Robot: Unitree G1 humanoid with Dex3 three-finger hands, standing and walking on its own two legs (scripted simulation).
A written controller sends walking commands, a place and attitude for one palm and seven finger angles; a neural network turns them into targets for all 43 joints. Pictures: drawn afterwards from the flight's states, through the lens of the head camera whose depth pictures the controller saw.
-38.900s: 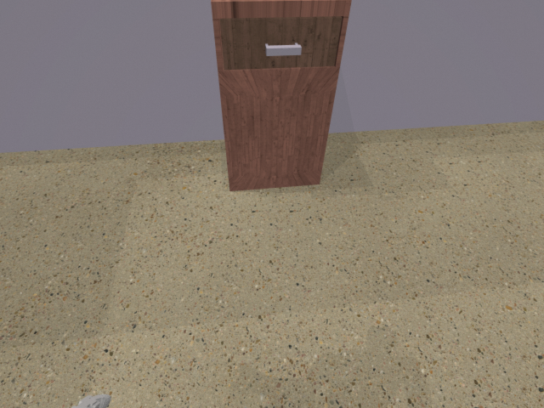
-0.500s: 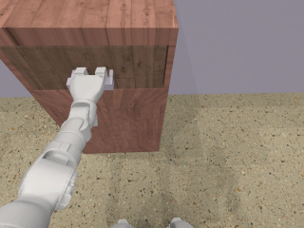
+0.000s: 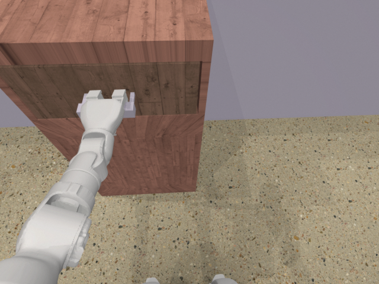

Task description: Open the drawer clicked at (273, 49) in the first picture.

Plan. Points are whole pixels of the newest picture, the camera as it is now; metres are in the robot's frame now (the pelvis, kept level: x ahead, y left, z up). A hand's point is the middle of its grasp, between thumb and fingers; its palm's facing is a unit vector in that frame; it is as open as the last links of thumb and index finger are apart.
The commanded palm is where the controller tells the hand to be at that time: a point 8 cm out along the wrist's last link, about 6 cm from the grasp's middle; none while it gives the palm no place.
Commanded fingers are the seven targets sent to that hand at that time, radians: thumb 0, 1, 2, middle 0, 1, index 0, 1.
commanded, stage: close the thumb around the handle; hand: left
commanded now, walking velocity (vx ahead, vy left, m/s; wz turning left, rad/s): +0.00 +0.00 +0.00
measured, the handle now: (108, 103) +0.53 +0.18 +0.03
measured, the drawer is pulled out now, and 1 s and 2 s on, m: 0.00 0.10 0.21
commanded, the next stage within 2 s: pull the drawer open in 0.06 s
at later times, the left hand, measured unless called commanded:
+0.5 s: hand (109, 138) +0.44 +0.17 +0.01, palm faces -0.02 -0.04 -1.00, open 6.5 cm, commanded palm +0.40 +0.18 +0.06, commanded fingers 0.00 0.90 0.90 -0.40 -1.35 -0.40 -1.35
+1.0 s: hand (105, 165) +0.37 +0.17 +0.01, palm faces -0.01 -0.05 -1.00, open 6.5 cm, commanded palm +0.33 +0.17 +0.06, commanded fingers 0.00 0.90 0.90 -0.40 -1.35 -0.40 -1.35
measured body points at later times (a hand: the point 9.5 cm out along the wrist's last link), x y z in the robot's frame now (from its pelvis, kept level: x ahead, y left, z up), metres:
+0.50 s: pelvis +0.02 +0.00 +0.01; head +0.09 -0.01 +0.45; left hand +0.44 +0.17 +0.06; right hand +0.08 -0.26 -0.12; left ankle -0.02 +0.11 -0.69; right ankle -0.02 -0.11 -0.70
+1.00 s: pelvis +0.00 +0.00 +0.01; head +0.05 -0.02 +0.46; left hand +0.37 +0.17 +0.06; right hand +0.13 -0.25 -0.11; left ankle -0.02 +0.11 -0.70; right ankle -0.02 -0.11 -0.70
